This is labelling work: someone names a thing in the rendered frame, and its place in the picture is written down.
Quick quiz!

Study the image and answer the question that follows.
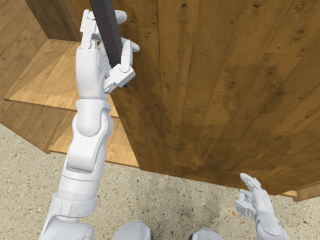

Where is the robot right thigh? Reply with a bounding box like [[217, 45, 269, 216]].
[[192, 229, 224, 240]]

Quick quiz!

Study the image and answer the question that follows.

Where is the robot left thigh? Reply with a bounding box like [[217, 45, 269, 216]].
[[112, 221, 151, 240]]

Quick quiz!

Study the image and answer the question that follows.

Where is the robot left upper arm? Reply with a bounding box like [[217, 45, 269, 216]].
[[41, 218, 95, 240]]

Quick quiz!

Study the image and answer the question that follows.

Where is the right robot forearm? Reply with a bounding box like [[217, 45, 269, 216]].
[[255, 213, 288, 240]]

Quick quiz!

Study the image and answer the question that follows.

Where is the robot right hand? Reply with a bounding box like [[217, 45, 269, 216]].
[[236, 173, 275, 222]]

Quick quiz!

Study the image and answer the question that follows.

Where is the robot thigh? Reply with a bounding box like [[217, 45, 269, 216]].
[[192, 229, 224, 240], [112, 221, 151, 240]]

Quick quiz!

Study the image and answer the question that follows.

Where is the left robot forearm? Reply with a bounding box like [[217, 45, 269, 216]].
[[38, 98, 114, 240]]

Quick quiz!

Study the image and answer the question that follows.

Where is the handle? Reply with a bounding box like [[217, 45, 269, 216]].
[[89, 0, 131, 88]]

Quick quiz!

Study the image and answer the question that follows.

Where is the wardrobe door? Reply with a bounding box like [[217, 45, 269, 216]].
[[71, 0, 320, 196], [292, 180, 320, 191]]

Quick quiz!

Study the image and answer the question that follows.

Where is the robot left hand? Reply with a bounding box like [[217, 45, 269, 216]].
[[75, 9, 140, 101]]

